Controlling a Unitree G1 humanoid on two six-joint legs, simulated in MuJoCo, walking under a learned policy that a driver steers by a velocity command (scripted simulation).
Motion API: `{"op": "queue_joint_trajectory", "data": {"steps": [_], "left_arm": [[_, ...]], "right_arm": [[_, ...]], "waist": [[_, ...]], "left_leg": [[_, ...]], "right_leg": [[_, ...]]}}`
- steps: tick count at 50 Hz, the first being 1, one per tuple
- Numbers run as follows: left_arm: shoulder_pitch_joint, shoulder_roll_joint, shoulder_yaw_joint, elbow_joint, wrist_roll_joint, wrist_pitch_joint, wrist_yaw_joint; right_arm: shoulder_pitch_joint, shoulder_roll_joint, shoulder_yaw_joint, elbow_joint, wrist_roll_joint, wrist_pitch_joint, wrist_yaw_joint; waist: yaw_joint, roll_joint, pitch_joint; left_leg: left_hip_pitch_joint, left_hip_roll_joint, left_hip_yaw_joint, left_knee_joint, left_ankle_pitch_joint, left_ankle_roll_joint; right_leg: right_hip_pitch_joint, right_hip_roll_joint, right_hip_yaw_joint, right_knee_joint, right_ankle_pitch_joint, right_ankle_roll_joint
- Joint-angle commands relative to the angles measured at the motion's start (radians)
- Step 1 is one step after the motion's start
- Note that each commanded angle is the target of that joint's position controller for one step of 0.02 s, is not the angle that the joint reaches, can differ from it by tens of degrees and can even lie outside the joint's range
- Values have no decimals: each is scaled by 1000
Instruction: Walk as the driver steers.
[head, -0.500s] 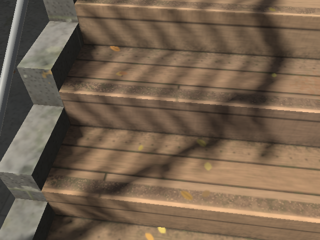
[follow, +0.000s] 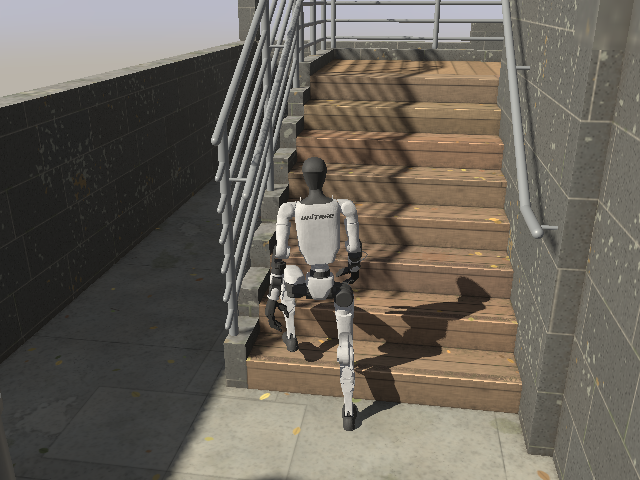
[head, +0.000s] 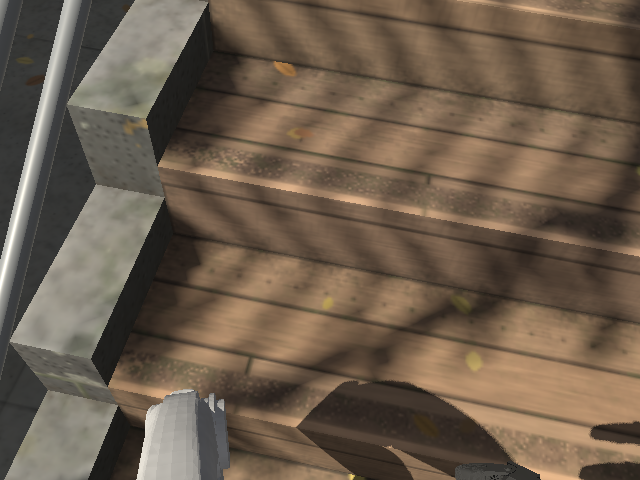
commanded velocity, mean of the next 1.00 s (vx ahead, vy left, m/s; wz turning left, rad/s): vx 0.42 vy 0.01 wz -0.39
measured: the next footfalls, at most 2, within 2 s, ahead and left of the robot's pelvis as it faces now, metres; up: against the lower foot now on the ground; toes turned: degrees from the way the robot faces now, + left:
left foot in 0.06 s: +0.24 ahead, +0.18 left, +0.18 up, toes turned +9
right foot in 1.00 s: +0.48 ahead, -0.23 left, +0.35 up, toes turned -26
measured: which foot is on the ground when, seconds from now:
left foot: up 0.00-0.04, down 0.06-1.00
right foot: down 0.00-0.08, up 0.10-0.98, down 1.00-1.00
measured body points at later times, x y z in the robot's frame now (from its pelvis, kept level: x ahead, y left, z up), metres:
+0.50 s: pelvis +0.16 +0.11 +0.16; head +0.16 +0.13 +0.61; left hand +0.32 +0.31 +0.03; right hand +0.15 -0.15 +0.03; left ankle +0.20 +0.17 -0.57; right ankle +0.16 -0.05 -0.30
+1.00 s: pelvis +0.35 -0.05 +0.17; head +0.37 -0.03 +0.62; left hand +0.63 +0.04 +0.07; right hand +0.20 -0.18 +0.03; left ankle +0.21 +0.18 -0.56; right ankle +0.44 -0.21 -0.39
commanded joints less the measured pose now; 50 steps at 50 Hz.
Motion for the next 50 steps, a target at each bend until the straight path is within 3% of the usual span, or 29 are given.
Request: {"op": "queue_joint_trajectory", "data": {"steps": [1,2,3,4,5,6,7,8,9,10,12,14,16,17,18,19,21,23,26,27,28,31,32,35,40,42,46,48,50], "left_arm": [[-14,256,43,-82,-16,-35,2],[-28,313,44,-84,15,-37,-17],[-96,347,53,-63,0,-13,-19],[-128,342,97,-100,-39,-26,-57],[43,41,39,-162,-29,-68,-92],[29,2,41,-191,15,-70,-110],[6,-1,40,-248,61,-46,-107],[-43,27,48,-288,116,-28,-100],[-93,4,52,-309,133,-13,-69],[-82,25,57,-317,137,10,-47],[-124,18,61,-352,94,19,-26],[-176,-24,41,-409,82,10,-21],[-185,23,54,-415,89,27,0],[-208,59,60,-479,75,36,2],[-323,30,59,-484,26,48,16],[-317,4,55,-489,55,43,18],[-276,-12,62,-468,67,37,-20],[-287,-18,68,-445,66,32,-54],[-332,-53,48,-453,61,37,-66],[-413,76,43,-417,-27,-1,-152],[-403,87,53,-409,-15,-17,-174],[-328,37,10,-329,19,-35,-156],[-346,19,-6,-326,19,-25,-154],[-416,-18,-43,-326,16,-4,-134],[-548,14,-57,-367,1,15,-123],[-578,21,-60,-385,34,58,-137],[-702,9,-73,-410,69,105,-174],[-660,29,-70,-408,59,64,-184],[-391,78,-39,-385,-1,19,-186]], "right_arm": [[-114,-48,-9,-181,-12,-37,5],[112,-150,-63,-120,-4,-38,-3],[291,-250,-107,-47,10,-25,0],[542,-217,-114,42,-65,28,-30],[602,-426,-148,142,-28,53,-58],[358,-382,-149,65,35,82,-83],[189,-372,-180,59,9,99,-72],[43,-248,-152,62,-21,121,-51],[-22,-143,-118,62,-41,110,-44],[-33,-99,-99,64,-47,90,-34],[25,-98,-99,119,-50,56,-25],[76,-137,-113,161,-35,41,-12],[86,-155,-119,139,-12,23,-24],[97,-172,-121,98,-17,9,-40],[332,-261,-164,168,-94,-31,-35],[420,-292,-181,204,-84,-32,-33],[329,-252,-177,179,-33,-26,-45],[289,-159,-150,178,-20,-9,-42],[283,-145,-149,188,-48,-2,-24],[245,-182,-111,147,-128,-33,41],[251,-185,-127,179,-137,-38,55],[444,-81,-69,325,-126,-45,69],[473,-73,-58,349,-115,-41,66],[475,-25,-26,403,-149,-40,61],[469,-59,-19,464,-204,-33,85],[494,-72,-17,479,-201,-19,90],[383,-126,-36,425,-97,-38,106],[371,-221,-61,398,-84,-65,80],[251,-372,-107,348,-110,-78,94]], "waist": [[-110,-77,-162],[-237,-125,-361],[-343,-226,-336],[-362,-105,-408],[-188,547,-464],[-100,430,-454],[-17,353,-364],[25,275,-227],[39,319,-120],[55,289,-71],[60,178,-19],[69,125,-11],[32,42,45],[42,20,17],[-73,-97,-88],[-77,-127,-149],[-32,-3,-136],[-7,145,-92],[1,137,-8],[-108,258,74],[-99,273,65],[-104,134,-26],[-99,180,-48],[-79,138,-69],[-62,92,-35],[-78,77,-85],[-59,142,-69],[0,313,-89],[158,357,-160]], "left_leg": [[965,-158,205,-358,119,38],[1134,-232,173,-395,81,61],[1057,-245,87,-689,105,74],[1227,-172,-225,-1084,231,2],[1324,197,-778,-1282,1129,166],[1107,183,-704,-1310,1006,331],[1053,133,-637,-1300,160,343],[920,84,-544,-1259,-418,270],[749,54,-456,-1248,-594,206],[659,37,-350,-1251,-551,176],[637,69,-270,-1294,-393,172],[745,88,-248,-1370,-310,166],[820,101,-118,-1413,125,234],[851,163,-68,-1411,635,273],[1094,338,-252,-1402,640,256],[1253,343,-288,-1437,350,178],[1265,265,-208,-1463,73,38],[1150,179,-80,-1457,-89,68],[1101,137,23,-1456,-185,33],[899,32,21,-1562,-199,194],[1030,112,-32,-1595,-201,271],[1345,194,-67,-1589,-33,247],[1388,194,-52,-1607,19,248],[1436,193,39,-1656,58,206],[1427,139,192,-1721,154,174],[1459,192,202,-1731,216,206],[1245,156,353,-1852,342,234],[1328,177,362,-1762,1003,303],[1444,184,370,-1465,1708,281]], "right_leg": [[-528,-120,20,-162,890,-215],[-310,-136,-9,73,1602,-190],[-88,-123,-5,316,1715,-114],[-135,-4,-18,746,846,-25],[-438,226,144,1221,-87,61],[-425,180,309,1543,-189,65],[-650,112,205,1611,-88,39],[-739,37,123,1568,14,29],[-763,60,99,1642,51,0],[-748,73,59,1716,64,-9],[-823,100,45,1797,132,-35],[-948,47,100,1691,129,-49],[-936,63,74,1652,36,-2],[-847,48,62,1532,34,10],[-1048,80,140,1715,141,-46],[-1172,47,220,1750,146,-38],[-1235,65,233,1737,207,-48],[-1236,121,132,1950,271,-61],[-1286,102,129,1848,346,-63],[-1365,164,164,2075,277,-161],[-1483,159,201,2094,247,-189],[-1738,78,316,1983,311,-267],[-1778,74,277,2080,272,-280],[-1864,0,255,2100,255,-324],[-1808,-52,130,1986,180,-342],[-1771,-110,112,1790,192,-277],[-1310,-75,-93,1474,-86,-275],[-1119,82,-182,1399,-211,-257],[-816,225,-185,983,-134,-208]]}}
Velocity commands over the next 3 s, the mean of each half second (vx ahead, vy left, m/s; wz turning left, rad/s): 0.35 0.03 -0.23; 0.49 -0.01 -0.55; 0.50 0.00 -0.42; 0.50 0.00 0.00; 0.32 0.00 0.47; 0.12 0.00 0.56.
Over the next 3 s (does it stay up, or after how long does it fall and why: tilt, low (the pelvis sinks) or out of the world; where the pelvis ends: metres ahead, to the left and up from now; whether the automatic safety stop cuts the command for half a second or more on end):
stays up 1.10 -0.56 0.69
